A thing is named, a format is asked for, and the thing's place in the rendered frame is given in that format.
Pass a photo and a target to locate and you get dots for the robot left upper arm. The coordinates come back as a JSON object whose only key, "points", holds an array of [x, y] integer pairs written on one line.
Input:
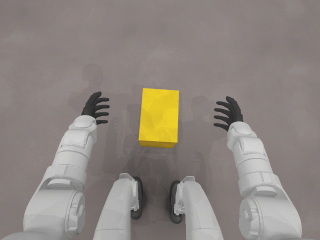
{"points": [[53, 214]]}

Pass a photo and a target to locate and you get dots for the robot right upper arm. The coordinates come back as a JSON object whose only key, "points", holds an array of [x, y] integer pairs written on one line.
{"points": [[269, 218]]}

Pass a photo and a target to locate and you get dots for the robot left hand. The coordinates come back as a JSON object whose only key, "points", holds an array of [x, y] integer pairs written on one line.
{"points": [[91, 107]]}

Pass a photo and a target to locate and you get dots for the robot right forearm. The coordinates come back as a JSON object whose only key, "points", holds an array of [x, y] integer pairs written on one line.
{"points": [[256, 177]]}

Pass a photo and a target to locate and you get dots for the robot left forearm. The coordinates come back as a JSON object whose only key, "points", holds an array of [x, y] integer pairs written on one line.
{"points": [[68, 170]]}

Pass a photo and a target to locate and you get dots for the robot right foot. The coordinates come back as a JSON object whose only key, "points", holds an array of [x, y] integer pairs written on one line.
{"points": [[175, 218]]}

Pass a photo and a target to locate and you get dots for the robot right hand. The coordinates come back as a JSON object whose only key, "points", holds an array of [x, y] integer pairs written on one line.
{"points": [[234, 113]]}

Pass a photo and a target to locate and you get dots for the carton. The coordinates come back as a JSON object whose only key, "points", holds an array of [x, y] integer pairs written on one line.
{"points": [[159, 118]]}

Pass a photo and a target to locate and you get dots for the robot left shin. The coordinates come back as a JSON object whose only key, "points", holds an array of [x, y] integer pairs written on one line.
{"points": [[126, 175]]}

